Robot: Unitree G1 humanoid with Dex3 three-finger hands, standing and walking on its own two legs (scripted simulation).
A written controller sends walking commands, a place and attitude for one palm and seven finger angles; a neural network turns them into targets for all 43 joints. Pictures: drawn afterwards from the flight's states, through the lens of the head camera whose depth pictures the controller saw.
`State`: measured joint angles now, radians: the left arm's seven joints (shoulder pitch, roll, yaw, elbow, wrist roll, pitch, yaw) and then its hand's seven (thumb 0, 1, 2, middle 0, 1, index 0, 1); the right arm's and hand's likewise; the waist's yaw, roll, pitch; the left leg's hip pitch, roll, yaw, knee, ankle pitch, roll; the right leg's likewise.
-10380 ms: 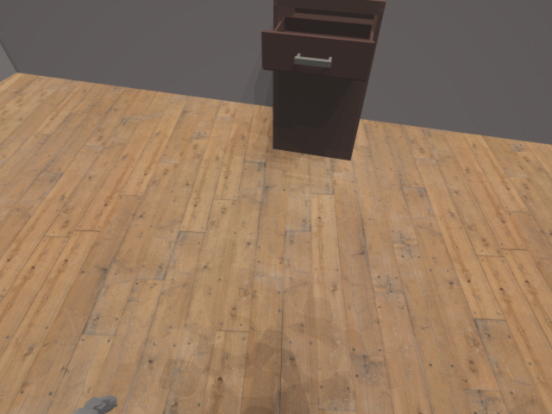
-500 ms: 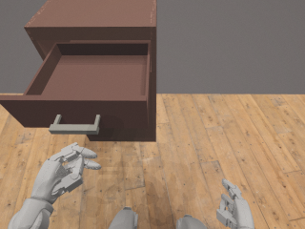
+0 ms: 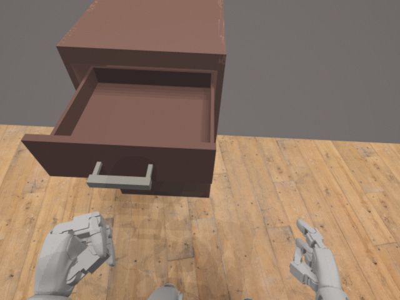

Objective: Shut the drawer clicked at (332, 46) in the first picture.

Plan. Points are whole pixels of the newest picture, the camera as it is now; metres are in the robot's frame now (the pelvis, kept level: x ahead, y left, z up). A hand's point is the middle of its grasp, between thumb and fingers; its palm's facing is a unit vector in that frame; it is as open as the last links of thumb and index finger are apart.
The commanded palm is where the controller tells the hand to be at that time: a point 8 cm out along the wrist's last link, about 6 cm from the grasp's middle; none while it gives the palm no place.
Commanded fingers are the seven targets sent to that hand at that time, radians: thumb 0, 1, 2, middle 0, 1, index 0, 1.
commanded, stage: raise the hand and make a fist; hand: left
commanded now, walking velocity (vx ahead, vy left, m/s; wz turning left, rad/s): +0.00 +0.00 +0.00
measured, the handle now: (122, 174) +0.37 +0.22 +0.00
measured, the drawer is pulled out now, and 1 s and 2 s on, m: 0.30 0.30 0.30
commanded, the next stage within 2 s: bring the fist close to the handle in 0.66 s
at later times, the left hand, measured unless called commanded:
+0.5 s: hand (114, 252) +0.18 +0.15 +0.09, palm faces +0.03 -1.00 -0.07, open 3.3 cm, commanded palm +0.15 +0.22 +0.10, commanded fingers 0.00 0.90 0.90 -1.40 -1.60 -1.40 -1.60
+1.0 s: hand (111, 240) +0.20 +0.17 +0.07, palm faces +0.06 -1.00 -0.06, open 3.3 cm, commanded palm +0.17 +0.23 +0.08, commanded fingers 0.00 0.90 0.90 -1.40 -1.60 -1.40 -1.60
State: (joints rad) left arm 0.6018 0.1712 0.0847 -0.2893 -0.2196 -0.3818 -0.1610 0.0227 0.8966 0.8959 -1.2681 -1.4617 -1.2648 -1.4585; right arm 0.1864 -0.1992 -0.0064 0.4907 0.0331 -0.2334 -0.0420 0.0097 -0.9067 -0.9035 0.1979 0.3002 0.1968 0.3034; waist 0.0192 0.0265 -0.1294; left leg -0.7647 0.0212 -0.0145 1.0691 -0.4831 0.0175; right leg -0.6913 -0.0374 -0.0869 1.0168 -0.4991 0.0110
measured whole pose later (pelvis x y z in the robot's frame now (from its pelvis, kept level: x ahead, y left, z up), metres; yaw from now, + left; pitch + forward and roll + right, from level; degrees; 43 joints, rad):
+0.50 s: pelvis +0.01 -0.01 +0.01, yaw +0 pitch +9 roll -2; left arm 0.66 0.20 0.08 -0.33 -0.20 -0.24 -0.14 0.02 0.90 0.90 -1.40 -1.60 -1.39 -1.60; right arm 0.29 -0.22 0.02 0.48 0.04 -0.16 -0.05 0.01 -0.90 -0.90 0.20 0.30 0.20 0.30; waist 0.00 0.04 -0.13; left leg -0.70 0.03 -0.01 1.01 -0.47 0.00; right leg -0.63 -0.03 -0.08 0.97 -0.49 0.00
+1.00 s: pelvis +0.02 -0.03 +0.01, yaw +1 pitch +11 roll -2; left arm 0.53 0.20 0.19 -0.12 -0.28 -0.36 -0.26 0.02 0.90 0.90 -1.40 -1.60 -1.40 -1.60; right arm 0.22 -0.23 0.00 0.54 0.04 -0.22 -0.06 0.01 -0.90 -0.90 0.20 0.30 0.20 0.30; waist 0.01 0.03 -0.12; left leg -0.72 0.04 -0.04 1.00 -0.47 -0.02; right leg -0.65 -0.02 -0.11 0.97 -0.51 -0.02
